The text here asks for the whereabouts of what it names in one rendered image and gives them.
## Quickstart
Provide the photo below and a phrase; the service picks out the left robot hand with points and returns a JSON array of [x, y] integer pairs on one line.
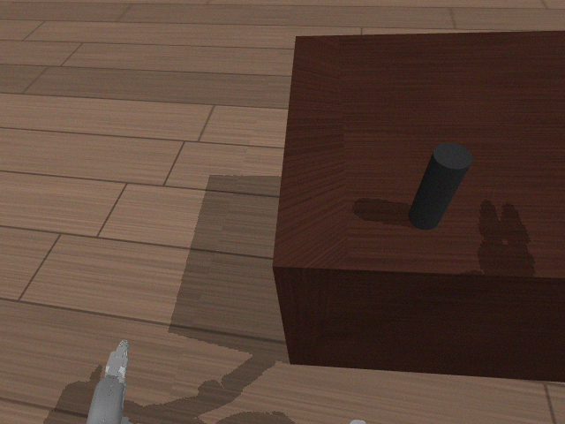
[[107, 405]]

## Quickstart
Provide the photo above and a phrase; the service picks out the can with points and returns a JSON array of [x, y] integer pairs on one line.
[[444, 173]]

